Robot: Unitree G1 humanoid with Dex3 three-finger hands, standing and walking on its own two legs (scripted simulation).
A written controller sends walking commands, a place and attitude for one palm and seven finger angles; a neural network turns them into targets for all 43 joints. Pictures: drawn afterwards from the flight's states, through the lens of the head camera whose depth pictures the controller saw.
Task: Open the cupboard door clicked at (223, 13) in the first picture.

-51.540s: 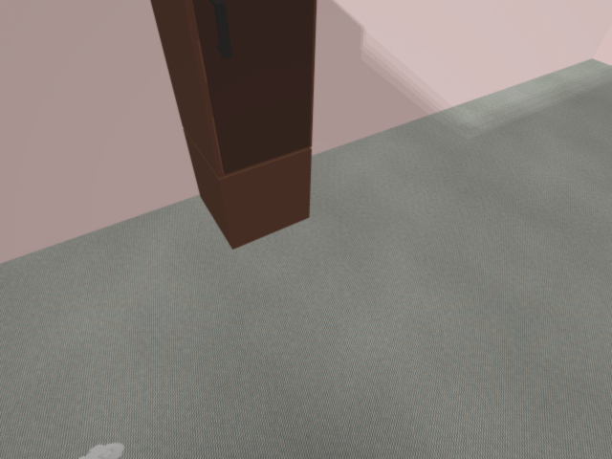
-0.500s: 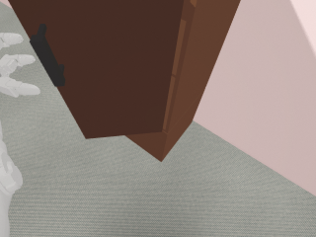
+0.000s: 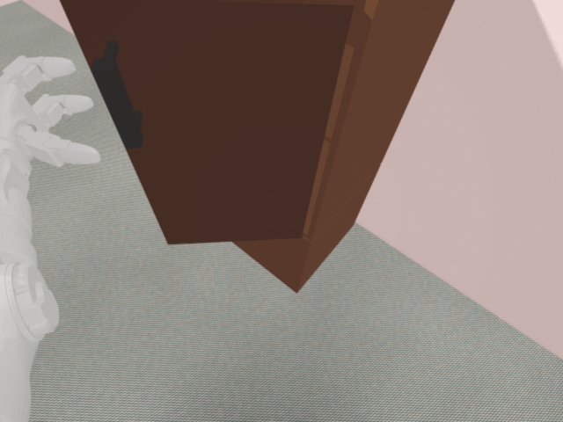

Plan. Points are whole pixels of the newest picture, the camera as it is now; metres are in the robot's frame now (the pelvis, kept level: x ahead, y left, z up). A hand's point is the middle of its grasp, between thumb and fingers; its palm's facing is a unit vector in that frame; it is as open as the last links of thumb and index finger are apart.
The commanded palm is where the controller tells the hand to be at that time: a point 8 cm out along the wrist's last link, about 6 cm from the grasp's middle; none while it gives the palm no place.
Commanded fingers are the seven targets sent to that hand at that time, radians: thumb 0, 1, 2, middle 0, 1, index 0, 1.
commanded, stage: slide the fingers in behind the handle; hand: left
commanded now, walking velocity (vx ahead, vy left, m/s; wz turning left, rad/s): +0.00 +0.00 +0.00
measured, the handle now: (123, 97) +0.53 +0.20 +0.15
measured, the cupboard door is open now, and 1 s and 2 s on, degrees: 44 44 44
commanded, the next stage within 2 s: close the thumb around the handle in 1.70 s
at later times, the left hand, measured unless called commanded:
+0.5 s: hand (90, 116) +0.48 +0.23 +0.15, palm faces +0.05 -1.00 +0.02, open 14.0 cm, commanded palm +0.46 +0.28 +0.15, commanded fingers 0.00 -0.50 0.30 -0.30 -1.20 -0.30 -1.20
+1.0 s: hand (122, 116) +0.48 +0.19 +0.16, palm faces +0.02 -1.00 +0.03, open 14.0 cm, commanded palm +0.46 +0.25 +0.15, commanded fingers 0.00 -0.50 0.30 -0.30 -1.20 -0.30 -1.20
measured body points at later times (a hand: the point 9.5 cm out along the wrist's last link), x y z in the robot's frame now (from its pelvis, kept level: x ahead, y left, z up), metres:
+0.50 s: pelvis -0.01 +0.00 +0.00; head +0.07 +0.01 +0.44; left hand +0.48 +0.29 +0.16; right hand -0.01 -0.28 -0.11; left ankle +0.00 +0.09 -0.72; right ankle -0.03 -0.11 -0.72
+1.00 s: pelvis +0.00 -0.01 +0.00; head +0.06 +0.00 +0.45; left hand +0.48 +0.25 +0.16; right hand +0.03 -0.28 -0.11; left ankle +0.00 +0.09 -0.72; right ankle -0.03 -0.11 -0.72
